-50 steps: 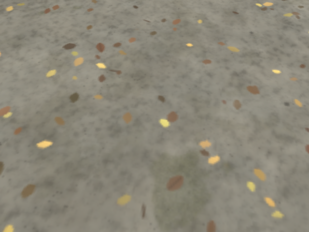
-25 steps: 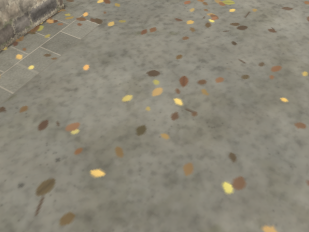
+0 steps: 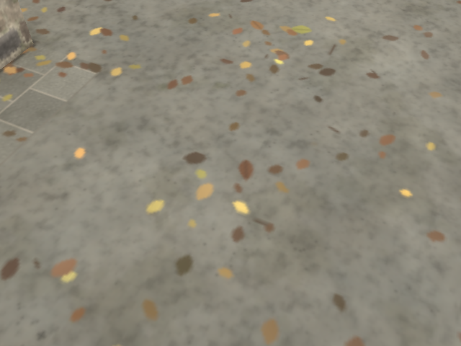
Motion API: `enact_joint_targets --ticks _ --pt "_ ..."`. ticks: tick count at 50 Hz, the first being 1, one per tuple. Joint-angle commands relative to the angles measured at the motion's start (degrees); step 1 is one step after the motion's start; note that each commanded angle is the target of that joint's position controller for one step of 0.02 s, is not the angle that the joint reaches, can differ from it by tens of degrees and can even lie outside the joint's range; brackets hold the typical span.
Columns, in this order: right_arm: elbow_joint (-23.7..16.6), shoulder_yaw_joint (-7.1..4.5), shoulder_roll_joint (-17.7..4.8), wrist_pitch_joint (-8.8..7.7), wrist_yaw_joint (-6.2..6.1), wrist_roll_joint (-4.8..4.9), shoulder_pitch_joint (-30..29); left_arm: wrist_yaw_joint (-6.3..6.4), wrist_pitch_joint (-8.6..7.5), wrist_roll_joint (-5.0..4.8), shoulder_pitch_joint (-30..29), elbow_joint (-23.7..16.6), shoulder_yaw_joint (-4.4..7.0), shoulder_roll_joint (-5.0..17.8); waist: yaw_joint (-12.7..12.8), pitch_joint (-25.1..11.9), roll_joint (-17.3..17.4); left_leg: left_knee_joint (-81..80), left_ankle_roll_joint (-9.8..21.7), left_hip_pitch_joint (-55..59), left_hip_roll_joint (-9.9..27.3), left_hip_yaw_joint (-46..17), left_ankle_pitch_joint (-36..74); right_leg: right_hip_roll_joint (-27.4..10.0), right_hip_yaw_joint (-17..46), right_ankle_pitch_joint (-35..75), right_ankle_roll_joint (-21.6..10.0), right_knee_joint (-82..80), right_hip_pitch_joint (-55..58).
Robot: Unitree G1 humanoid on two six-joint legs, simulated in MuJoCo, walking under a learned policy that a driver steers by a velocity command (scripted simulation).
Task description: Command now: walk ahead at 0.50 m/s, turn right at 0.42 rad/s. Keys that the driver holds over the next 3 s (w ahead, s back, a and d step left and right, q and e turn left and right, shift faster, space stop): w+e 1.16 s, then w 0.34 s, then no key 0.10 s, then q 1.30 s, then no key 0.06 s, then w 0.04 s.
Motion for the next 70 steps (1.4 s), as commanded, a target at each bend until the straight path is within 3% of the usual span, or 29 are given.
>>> enact_joint_targets --ticks 1,10,12,14,15,16,17,18,19,21,25,30,35,38,39,40,41,42,43,45,49,60,62,64,65,66,67,68,70 --pt "-2.7 -1.96 -6.9 -1.77 -0.76 -0.32 -3.9 -0.09 0.47 0.38 0.8 -3.4 0.31 0.9 1.8 0.4 7.0 -12.8 9.3 1.6 15.7 -7.2 11.3 -2.4 3.4 7.9 0.6 -5.0 -4.4" --pt "1.4 -3.82 -11.7 0.50 -1.67 1.93 0.7 -3.11 0.23 0.81 -12.3 -9.4 -0.31 1.0 -1.9 4.3 5.4 -9.1 6.2 12.4 17.8 2.6 16.7 0.1 -3.8 10.6 -3.9 -25.3 -3.9" --pt "1.6 -4.28 -13.4 1.36 -1.81 2.44 0.0 -3.24 0.47 0.81 -10.0 -9.9 0.59 2.6 0.3 1.3 6.9 -1.5 4.9 14.5 17.7 4.2 34.9 3.6 -7.3 4.8 -6.1 -25.7 2.0" --pt "1.2 -3.91 -13.2 2.28 -1.89 2.93 -1.3 -2.51 0.77 0.33 4.5 -6.6 3.55 7.3 8.5 -7.0 5.9 19.3 1.9 9.4 14.1 7.1 44.7 9.7 -10.0 5.8 -9.7 -29.6 22.6" --pt "0.1 -2.70 -10.3 1.87 -2.08 1.28 0.2 -1.23 1.41 0.08 12.8 -4.8 5.71 13.2 10.9 -11.8 -1.8 38.0 -1.5 -4.9 11.1 7.4 24.5 2.7 3.1 7.5 -13.3 -31.4 39.0" --pt "-2.9 -0.17 -2.2 0.21 -1.47 -0.43 5.3 -1.18 0.64 0.01 9.5 -6.0 5.99 18.7 2.9 -17.3 -14.5 56.4 -5.0 -28.9 -1.4 -1.6 -24.0 -10.3 37.4 -5.2 -24.6 -39.9 54.5" --pt "-3.4 -0.78 -7.6 -1.85 -0.85 2.02 -1.9 -1.75 -0.41 0.32 10.5 -7.7 4.45 13.2 8.0 -20.8 -5.5 60.6 -3.6 -34.9 -0.7 -12.9 -23.7 -12.8 45.1 -11.4 -24.4 -48.0 55.8" --pt "-4.8 -1.36 -9.7 -2.87 -0.56 3.86 -6.5 -1.89 -1.34 0.70 8.7 -7.2 3.58 10.1 8.0 -12.7 -3.0 58.9 -2.0 -39.1 1.7 -12.5 -17.9 -11.7 37.4 -7.6 -21.7 -48.6 50.6" --pt "-4.4 -1.12 -9.0 -3.41 -1.01 2.82 -6.9 -1.79 -1.75 0.48 5.5 -7.6 3.02 8.3 5.6 -8.7 1.2 54.3 -1.2 -36.7 4.3 -12.6 -13.0 -9.3 30.7 -1.9 -19.6 -47.8 42.8" --pt "-3.3 -1.82 -9.7 -2.79 -1.38 0.62 -5.4 -1.16 -1.76 1.45 -0.3 -9.4 1.85 4.9 1.4 -5.4 0.6 46.7 -1.7 -28.2 7.1 -13.2 -7.8 -5.4 21.6 9.6 -17.8 -48.8 30.5" --pt "-4.2 -1.25 -6.9 -0.82 -1.30 -0.10 -7.3 0.24 -2.06 1.15 1.1 -9.5 2.36 6.9 0.7 -3.4 1.3 35.7 -4.8 -25.8 5.8 -11.1 -1.5 -2.8 14.9 20.1 -17.8 -51.0 23.4" --pt "-6.7 0.01 -4.7 -1.18 -0.27 0.62 -17.6 1.34 -1.30 0.54 5.1 -8.4 2.69 7.6 4.7 -1.0 -1.4 15.0 -6.0 -20.8 1.5 -10.2 15.4 1.0 11.7 12.6 -13.7 -50.2 20.2" --pt "-7.7 -0.82 -7.6 -2.36 0.93 1.38 -19.7 1.75 -0.44 0.27 8.1 -7.3 2.80 7.1 4.8 -1.0 -2.8 8.0 -3.9 -18.3 0.4 -12.7 12.1 -2.1 19.1 9.3 -12.3 -43.7 26.9" --pt "-5.2 -2.36 -10.2 -3.17 0.50 1.01 -9.7 1.68 -0.06 0.64 6.2 -8.1 2.33 5.4 -0.8 -5.1 -4.1 4.7 -0.3 -4.1 0.5 -11.3 8.3 0.6 19.7 15.8 -9.5 -33.9 26.4" --pt "-4.4 -3.16 -12.9 -3.34 0.03 -0.05 -1.6 1.37 -0.21 1.38 6.0 -9.2 1.07 2.2 -4.4 -12.9 0.3 6.3 3.2 10.2 8.6 -18.6 5.3 4.0 15.8 11.0 -7.4 -19.5 20.5" --pt "-2.8 -4.30 -17.8 -2.67 -0.04 -0.87 4.3 1.39 -0.78 0.22 13.9 -10.8 -0.15 -2.0 -1.6 -20.8 17.6 2.5 12.5 30.3 22.1 -44.0 -5.1 12.8 8.1 -14.5 -3.0 0.3 0.2" --pt "-2.4 -3.54 -13.8 -2.29 0.40 0.75 4.5 1.51 -0.99 -0.80 14.9 -10.1 0.34 3.1 -2.1 -19.7 19.1 -1.8 13.8 30.5 25.0 -55.0 -19.6 8.7 8.4 -18.8 -2.3 9.6 -9.1" --pt "-3.3 -2.33 -9.4 -1.95 0.18 1.00 1.5 1.52 -0.73 -0.66 9.1 -10.2 1.47 7.3 -3.7 -11.7 12.4 -3.1 11.0 23.6 22.1 -46.0 -20.8 6.2 8.3 -13.4 -1.9 12.1 -11.3" --pt "-3.6 -1.74 -8.0 -1.45 -0.01 0.54 -1.4 1.59 -0.42 0.05 5.1 -11.0 1.68 7.6 -3.2 -7.0 8.5 -3.4 9.0 16.5 19.5 -37.3 -13.7 4.2 6.1 -9.1 -1.6 11.3 -9.9" --pt "-2.7 -0.90 -5.9 -1.23 -0.24 -0.07 -4.1 1.06 -0.19 0.63 2.6 -12.1 1.94 5.9 -1.0 -2.3 8.6 -5.9 7.6 7.0 15.4 -26.7 -2.0 1.2 5.7 -4.3 -1.5 6.5 -6.2" --pt "-0.7 -1.54 -7.6 -1.97 -0.35 0.62 -3.7 0.45 0.92 0.27 1.5 -13.7 1.11 1.9 0.0 -0.7 8.4 -10.3 9.1 3.5 15.0 -17.4 6.2 -0.6 3.6 -1.1 -0.8 0.1 -5.9" --pt "3.8 -2.60 -12.7 0.38 -0.70 2.10 1.8 -2.61 -0.09 0.40 -13.1 -18.8 -0.12 0.1 -3.9 3.1 6.0 -8.9 6.4 11.8 15.8 -1.2 20.7 2.0 -3.7 12.0 -3.5 -26.6 -2.4" --pt "4.4 -2.95 -14.4 0.98 -0.78 2.73 2.0 -2.69 -0.06 0.88 -11.4 -19.1 0.69 1.7 -1.4 1.1 7.6 -3.4 5.8 14.3 16.5 0.1 37.7 5.2 -5.9 6.1 -5.8 -28.4 3.2" --pt "4.7 -2.63 -14.6 1.58 -1.10 2.96 1.1 -2.06 0.24 1.15 1.8 -15.6 3.14 5.8 6.8 -6.4 7.3 13.4 3.7 10.7 14.5 3.2 48.9 9.5 -7.8 8.7 -9.2 -33.6 22.8" --pt "4.1 -1.46 -12.2 1.27 -1.30 1.73 1.4 -1.05 0.76 1.08 11.3 -13.1 4.67 9.5 11.0 -12.0 3.9 28.5 1.6 -2.2 12.4 3.6 34.3 4.6 0.0 11.4 -11.5 -32.4 40.6" --pt "1.5 1.26 -4.2 0.18 -0.43 -0.08 7.8 -0.55 0.47 0.84 11.1 -12.7 5.23 15.9 4.2 -18.3 -11.6 50.2 -2.1 -26.2 1.9 1.1 -17.8 -11.8 31.2 3.9 -21.4 -36.2 58.5" --pt "2.5 0.48 -9.1 -1.38 0.23 1.81 4.0 -0.79 -0.17 0.89 13.0 -13.9 3.81 11.0 8.3 -25.5 -5.9 58.0 -1.8 -30.7 0.7 -11.2 -23.7 -15.7 42.6 -0.9 -23.7 -43.4 59.2" --pt "0.2 -0.41 -11.6 -1.99 0.56 3.96 -2.3 -1.12 -0.88 1.34 10.4 -13.0 2.91 8.7 8.7 -16.2 -4.0 58.9 -1.2 -35.4 3.2 -11.5 -19.3 -13.4 32.8 3.0 -20.8 -44.5 53.2" --pt "0.1 -0.12 -10.4 -2.31 -0.01 2.20 -4.8 -1.14 -1.46 1.32 3.4 -12.7 1.85 5.5 4.4 -7.2 0.3 50.4 -0.9 -32.2 7.5 -10.7 -11.0 -8.6 20.0 13.1 -17.2 -46.0 37.6"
